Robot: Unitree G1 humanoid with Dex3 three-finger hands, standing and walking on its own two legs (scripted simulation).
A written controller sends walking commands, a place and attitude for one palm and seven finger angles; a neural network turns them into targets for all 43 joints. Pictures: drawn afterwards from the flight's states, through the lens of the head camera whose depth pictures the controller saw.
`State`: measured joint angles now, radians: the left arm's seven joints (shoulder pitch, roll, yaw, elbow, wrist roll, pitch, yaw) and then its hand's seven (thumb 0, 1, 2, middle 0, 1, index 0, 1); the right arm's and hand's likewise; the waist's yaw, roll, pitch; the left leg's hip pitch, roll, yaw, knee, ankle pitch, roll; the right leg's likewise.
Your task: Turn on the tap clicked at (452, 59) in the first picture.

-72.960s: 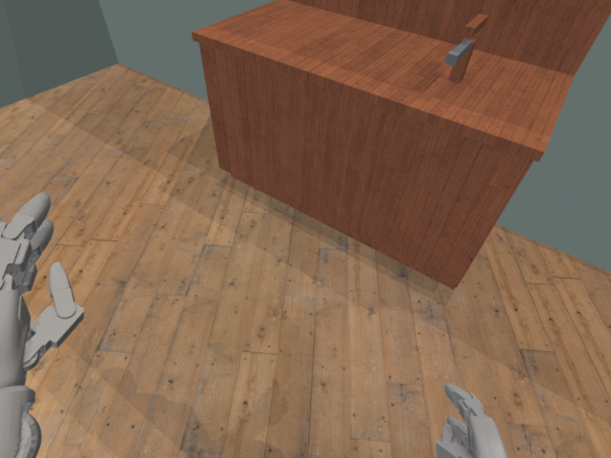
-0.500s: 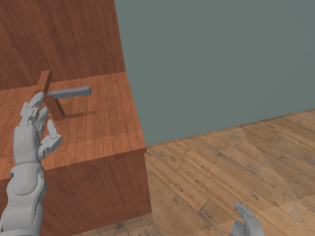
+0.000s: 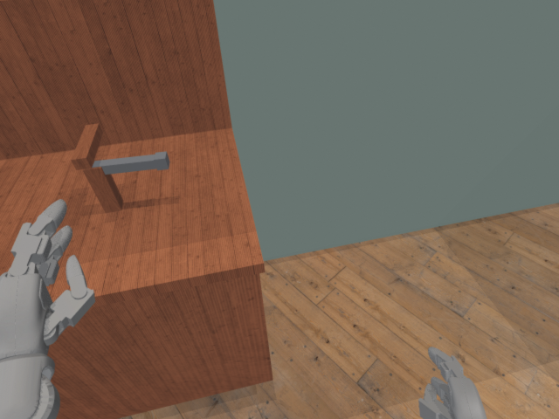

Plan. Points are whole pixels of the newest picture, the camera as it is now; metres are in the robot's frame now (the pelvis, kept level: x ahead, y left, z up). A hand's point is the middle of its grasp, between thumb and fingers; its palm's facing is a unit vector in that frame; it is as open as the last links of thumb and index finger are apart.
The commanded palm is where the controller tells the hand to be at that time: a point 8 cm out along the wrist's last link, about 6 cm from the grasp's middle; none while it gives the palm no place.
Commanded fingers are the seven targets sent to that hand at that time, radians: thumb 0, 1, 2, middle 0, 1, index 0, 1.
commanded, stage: draw the hand back beside the body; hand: left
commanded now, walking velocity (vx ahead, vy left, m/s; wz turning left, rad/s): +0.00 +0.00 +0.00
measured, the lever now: (162, 160) +0.58 +0.34 +0.07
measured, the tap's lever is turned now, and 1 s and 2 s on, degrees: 86 86 86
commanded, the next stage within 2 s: step back with the hand held close in 0.08 s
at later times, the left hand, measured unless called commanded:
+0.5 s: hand (106, 277) +0.23 +0.25 +0.14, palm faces +0.31 -0.86 -0.40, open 7.4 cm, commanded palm +0.17 +0.29 +0.17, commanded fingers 0.00 0.90 0.90 -0.20 -0.30 -0.20 -0.30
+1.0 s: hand out of the picture +0.10 +0.30 +0.16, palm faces +0.47 -0.80 -0.37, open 7.4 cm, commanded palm +0.04 +0.33 +0.17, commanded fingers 0.00 0.90 0.90 -0.20 -0.30 -0.20 -0.30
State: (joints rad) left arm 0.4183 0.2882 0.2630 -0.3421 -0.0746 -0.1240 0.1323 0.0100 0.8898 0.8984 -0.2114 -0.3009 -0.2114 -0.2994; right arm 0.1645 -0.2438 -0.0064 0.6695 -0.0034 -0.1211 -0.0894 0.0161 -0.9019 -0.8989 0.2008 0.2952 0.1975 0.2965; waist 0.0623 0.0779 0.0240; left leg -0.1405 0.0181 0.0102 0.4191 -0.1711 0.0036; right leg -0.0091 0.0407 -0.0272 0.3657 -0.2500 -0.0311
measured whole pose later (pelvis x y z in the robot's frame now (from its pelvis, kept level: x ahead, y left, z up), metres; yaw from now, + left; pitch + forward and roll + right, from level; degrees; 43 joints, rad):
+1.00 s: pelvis -0.11 +0.04 -0.02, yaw +4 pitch -1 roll -3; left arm 0.40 0.35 0.34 -0.46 -0.03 -0.17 0.15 0.01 0.89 0.90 -0.21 -0.30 -0.21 -0.30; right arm 0.20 -0.22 0.01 0.57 0.00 -0.05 -0.09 0.02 -0.90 -0.90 0.20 0.30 0.20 0.30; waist 0.00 0.05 0.01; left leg -0.48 -0.01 0.04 0.54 -0.18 0.05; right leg -0.29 0.04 0.00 0.55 -0.24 0.00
